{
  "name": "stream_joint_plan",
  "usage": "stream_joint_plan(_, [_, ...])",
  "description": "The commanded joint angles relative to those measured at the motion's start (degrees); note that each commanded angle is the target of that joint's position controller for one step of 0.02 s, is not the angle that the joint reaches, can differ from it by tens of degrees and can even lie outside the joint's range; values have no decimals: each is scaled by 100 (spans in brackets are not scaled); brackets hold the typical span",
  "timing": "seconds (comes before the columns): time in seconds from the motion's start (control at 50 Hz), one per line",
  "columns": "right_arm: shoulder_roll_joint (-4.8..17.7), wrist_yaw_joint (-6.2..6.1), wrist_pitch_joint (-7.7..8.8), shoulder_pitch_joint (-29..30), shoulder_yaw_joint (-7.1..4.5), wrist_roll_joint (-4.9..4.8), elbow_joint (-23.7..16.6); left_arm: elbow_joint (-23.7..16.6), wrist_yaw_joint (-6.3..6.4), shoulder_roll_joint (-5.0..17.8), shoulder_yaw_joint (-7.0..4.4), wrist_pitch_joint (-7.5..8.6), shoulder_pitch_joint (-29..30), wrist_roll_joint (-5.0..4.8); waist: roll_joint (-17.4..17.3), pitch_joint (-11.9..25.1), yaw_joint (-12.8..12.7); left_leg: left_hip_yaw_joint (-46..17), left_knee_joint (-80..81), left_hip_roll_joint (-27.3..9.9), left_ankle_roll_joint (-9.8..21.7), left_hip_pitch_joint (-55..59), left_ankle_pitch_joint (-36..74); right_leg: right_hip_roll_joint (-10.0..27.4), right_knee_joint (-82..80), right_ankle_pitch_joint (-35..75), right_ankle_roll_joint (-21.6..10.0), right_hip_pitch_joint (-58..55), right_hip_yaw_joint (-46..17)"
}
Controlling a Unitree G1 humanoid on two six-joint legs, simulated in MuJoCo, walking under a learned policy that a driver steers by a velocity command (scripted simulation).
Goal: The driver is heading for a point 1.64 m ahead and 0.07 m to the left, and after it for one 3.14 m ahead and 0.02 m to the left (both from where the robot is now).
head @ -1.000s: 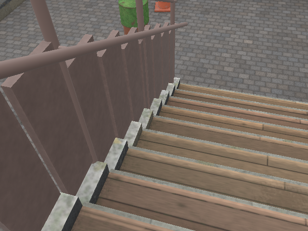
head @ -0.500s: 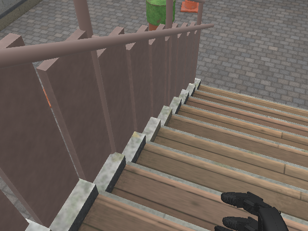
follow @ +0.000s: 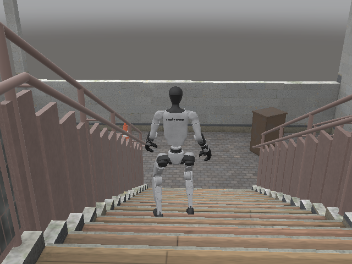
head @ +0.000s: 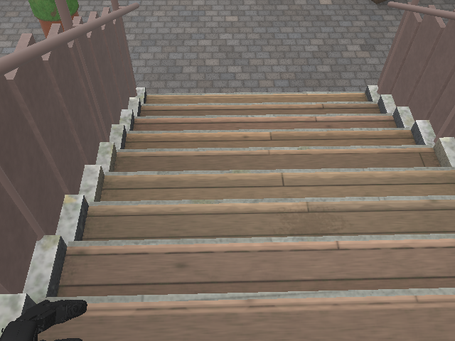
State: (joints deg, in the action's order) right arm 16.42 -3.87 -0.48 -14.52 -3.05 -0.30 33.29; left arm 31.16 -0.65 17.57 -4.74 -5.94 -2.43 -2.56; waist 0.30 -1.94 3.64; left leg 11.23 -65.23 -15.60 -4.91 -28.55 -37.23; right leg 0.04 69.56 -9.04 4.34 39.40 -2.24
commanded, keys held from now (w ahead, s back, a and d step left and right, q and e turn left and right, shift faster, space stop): e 0.18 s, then no key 0.82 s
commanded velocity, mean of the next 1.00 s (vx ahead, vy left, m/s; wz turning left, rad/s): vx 0.00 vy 0.00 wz -0.24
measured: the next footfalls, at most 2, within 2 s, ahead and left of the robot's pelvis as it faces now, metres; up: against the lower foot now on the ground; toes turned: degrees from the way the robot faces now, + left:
left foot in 0.50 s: +0.24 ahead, +0.03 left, -0.16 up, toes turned -14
right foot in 1.08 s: -0.02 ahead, -0.16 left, +0.00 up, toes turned -10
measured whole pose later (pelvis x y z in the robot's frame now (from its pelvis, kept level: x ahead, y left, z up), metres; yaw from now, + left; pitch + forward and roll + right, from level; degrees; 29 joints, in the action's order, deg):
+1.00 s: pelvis +0.06 -0.04 -0.09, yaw -12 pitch -2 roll +0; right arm 12.8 -5.7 -3.6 -20.9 2.6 -0.3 37.9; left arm 30.1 3.3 7.7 3.0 -5.2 -6.6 -1.0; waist 2.3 0.6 3.6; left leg -1.8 -25.2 1.3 1.8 -21.0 -2.4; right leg -4.2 118.7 -38.2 5.1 41.0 -4.8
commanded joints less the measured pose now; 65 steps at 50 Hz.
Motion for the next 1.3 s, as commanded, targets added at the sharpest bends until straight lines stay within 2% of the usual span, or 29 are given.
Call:
stream_joint_plan(0.02, [889, -48, 128, 65, -427, -168, -407, -313, -43, 569, -251, 149, 432, -10, -1025, 791, 182, -1370, 776, -898, 745, 861, 2650, 193, -1174, -266, -315, -90, -297])
stream_joint_plan(0.04, [688, 9, 26, 539, -361, -134, -658, 57, 5, 968, -420, 272, -295, 39, 135, 920, -203, -439, -651, -198, 289, -152, 1875, 112, -2076, 705, -429, -1236, -553])
stream_joint_plan(0.06, [573, 92, -15, 1228, -282, -15, -997, 326, 75, 1882, -681, 323, -828, 173, 2114, 603, -677, 379, -1953, 869, 40, -1750, -256, 381, -3965, 171, -768, -1815, -1871])
stream_joint_plan(0.08, [646, 104, 49, 1684, -316, -96, -1170, 523, -23, 1863, -640, 376, -1384, 124, 2167, 704, -995, -524, -2682, 976, 169, -2723, -453, 601, -4191, -721, -1202, -2804, -2905])
stream_joint_plan(0.12, [760, 202, 85, 1466, -326, -88, -728, 687, -33, 1431, -418, 429, -1438, -52, 1334, 859, -892, -1235, -2675, 1043, 276, -3758, -57, 810, -3117, 308, -1287, -3923, -2917])
stream_joint_plan(0.14, [693, 164, 112, 1596, -293, -96, -667, 469, 16, 1243, -281, 330, -878, 10, 682, 920, -715, -1439, -2179, 1017, 403, -3499, 661, 924, -3214, -671, -1249, -3324, -3417])
stream_joint_plan(0.22, [680, 248, 56, 890, -225, 84, -402, -148, 346, 1043, 58, 108, 711, 225, 306, 1153, 163, -888, -1675, 1384, 185, -1866, 2336, 603, -2609, 412, -731, -2063, -2826])
stream_joint_plan(0.26, [683, 401, 151, 1382, -173, -25, -412, 274, 483, 904, 165, 191, -667, 106, 211, 911, -593, -1431, -770, 1452, 137, -2357, 3777, 368, -2385, -1811, -760, -2547, -2623])
stream_joint_plan(0.36, [522, 727, 447, 2217, 42, 182, -1018, 337, 812, 741, 320, 278, -648, 153, 436, 297, -592, -1274, 2202, 2050, 112, -1114, 5687, -96, -2676, -2924, -1230, -1264, -2355])
stream_joint_plan(0.44, [408, 795, 405, 907, 63, -36, -742, 485, 868, 500, 330, 334, -720, 246, 692, 111, -160, -1694, 3240, 1498, 511, 786, 6005, -225, -1777, -2832, -1176, -234, -1952])
stream_joint_plan(0.48, [253, 770, 362, -85, 54, -2, -327, 633, 867, 251, 343, 372, -812, 165, 86, 98, 145, -1684, 4462, 1187, 795, 2013, 6443, -628, -331, -2481, -838, 192, -1316])
stream_joint_plan(0.52, [-180, 665, 316, -2163, 177, 220, 455, 932, 714, -308, 391, 313, -829, 93, -887, 1016, 990, -1345, 3508, 918, 955, 4395, 6941, -1832, 3754, -3341, -356, 1578, -13])
stream_joint_plan(0.54, [-139, 581, 251, -1465, 352, 165, 467, 758, 518, -528, 381, 344, -1665, -30, -1623, 833, -80, -2347, 2880, 347, 1237, 3908, 6752, -1317, 4582, -3138, -390, 2326, -1211])
stream_joint_plan(0.56, [124, 469, 142, -1038, 260, 82, 344, 801, 367, -347, 351, 375, -1884, -42, -1800, 774, -270, -2966, 3288, -11, 1420, 3382, 5579, -1100, 4859, -2838, -336, 2597, -1478])
stream_joint_plan(0.58, [784, 377, 64, -645, 41, 144, 305, 703, 340, -16, 288, 403, -1789, -95, -1648, 747, -472, -3983, 4032, -643, 1995, 2785, 2735, -926, 5126, -2358, -307, 2790, -1481])
stream_joint_plan(0.6, [781, 213, -59, -104, 38, 276, 96, 498, 481, 219, 215, 326, -1040, -111, -858, 472, -466, -4703, 5026, -657, 1829, 1900, 540, -815, 5126, -1631, -253, 2755, -1111])
stream_joint_plan(0.64, [406, -2, -86, 359, 332, 351, -71, 170, 612, 322, 221, 195, -305, -2, -316, 101, -472, -4925, 5000, -607, 1719, 832, 480, -728, 4967, -1025, -40, 2501, -1315])
stream_joint_plan(0.68, [308, -97, -172, 319, 488, 262, -75, 191, 586, -187, 345, 32, -643, 77, -453, 242, -526, -3849, 4608, 170, 1421, 441, 1002, -855, 5300, -852, 114, 2155, -918])
stream_joint_plan(0.84, [85, -251, -203, -961, 557, 175, 278, -338, 519, -770, 594, 82, -394, 23, -513, 725, -13, -3441, 4413, 304, 1845, 2002, 2523, -731, 6631, -1807, 351, 2162, -836])
stream_joint_plan(0.88, [422, -207, -232, -966, 424, 141, 204, -528, 515, -767, 615, 105, -237, 99, -522, 670, -11, -3590, 4928, 239, 2005, 2173, 2419, -691, 6481, -2428, 300, 1792, -530])
stream_joint_plan(1.0, [729, -184, -281, -364, 212, -85, 92, -597, 315, -833, 800, 232, -536, 241, -883, 766, -451, -2655, 5382, 521, 1628, 1362, 2909, -75, 3520, -3337, -124, -202, 68])
stream_joint_plan(1.06, [1130, 22, -398, -772, -176, -548, 251, -422, 207, -630, 843, 267, -1046, 338, -1982, 268, -345, -2396, 5846, 591, 1554, 764, 2270, -448, 245, -5437, -1009, -1557, 428])
stream_joint_plan(1.08, [850, 67, -411, -1177, -177, -525, 310, -121, 162, -431, 747, 219, -1581, 348, -917, -161, -363, -2510, 5366, 651, 1460, 726, 1170, -687, -960, -5003, -1411, -1347, 184])
stream_joint_plan(1.1, [468, 174, -241, -393, -172, -224, -276, 504, 176, 713, 368, 266, -2961, 379, 2531, -922, -938, -1464, 3018, 1761, 1147, -1955, -940, 300, -2953, -3287, -2170, -1857, -2589])
stream_joint_plan(1.12, [438, 395, 198, 1397, -238, -239, -883, 451, 221, 880, 254, 696, -3022, 560, 2892, -1660, -1541, -3809, 2139, 2206, 1204, -4214, -1098, 1249, -4602, -2087, -2892, -1629, -5825])
stream_joint_plan(1.14, [406, 431, 452, 1584, -253, -510, -728, 398, 238, 626, 228, 898, -2199, 699, 1759, -1403, -1042, -4639, 1695, 2512, 1045, -4602, 58, 1511, -4065, -168, -2795, -1859, -5391])
stream_joint_plan(1.2, [581, 191, -37, -213, -302, 106, 355, 265, 129, 38, 288, 565, -699, 312, 781, 338, 183, -3090, -832, 2730, 473, -2327, 2292, 995, -1935, 1208, -1550, -1034, -2519])
stream_joint_plan(1.22, [447, 185, -260, -388, -240, 67, 444, 149, 100, -204, 417, 437, -332, 320, 461, 483, 393, -2657, -1863, 2843, 362, -1610, 2896, 873, -2066, 747, -1412, -155, -1947])
stream_joint_plan(1.3, [168, 59, -575, 147, 26, 21, -129, -70, 450, -192, 658, 335, -376, 332, 43, 361, 193, -2395, -3002, 2624, 26, -2013, 3974, 770, -2730, -216, -1438, -570, -1325])
Velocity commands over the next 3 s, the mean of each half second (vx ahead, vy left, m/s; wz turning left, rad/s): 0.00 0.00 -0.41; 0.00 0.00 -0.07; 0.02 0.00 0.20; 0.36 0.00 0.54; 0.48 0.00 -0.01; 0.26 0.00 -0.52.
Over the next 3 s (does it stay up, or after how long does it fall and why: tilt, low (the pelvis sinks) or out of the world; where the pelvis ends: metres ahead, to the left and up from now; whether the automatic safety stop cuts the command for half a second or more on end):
stays up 0.68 0.32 -0.40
